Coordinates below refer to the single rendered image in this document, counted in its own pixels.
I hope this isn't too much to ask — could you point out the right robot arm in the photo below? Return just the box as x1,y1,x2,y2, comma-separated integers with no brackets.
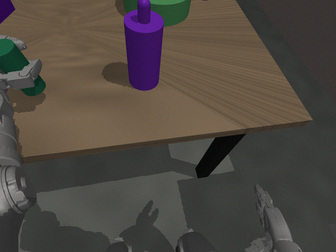
272,240,302,252

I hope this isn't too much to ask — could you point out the left robot hand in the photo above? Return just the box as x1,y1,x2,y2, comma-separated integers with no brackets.
0,35,42,93

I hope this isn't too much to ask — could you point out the table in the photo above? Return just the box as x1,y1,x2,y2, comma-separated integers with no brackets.
0,0,313,178

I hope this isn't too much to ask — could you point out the right robot hand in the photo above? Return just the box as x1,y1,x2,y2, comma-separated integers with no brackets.
243,184,293,252

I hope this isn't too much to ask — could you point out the left robot arm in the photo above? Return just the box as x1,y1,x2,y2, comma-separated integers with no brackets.
0,87,37,252

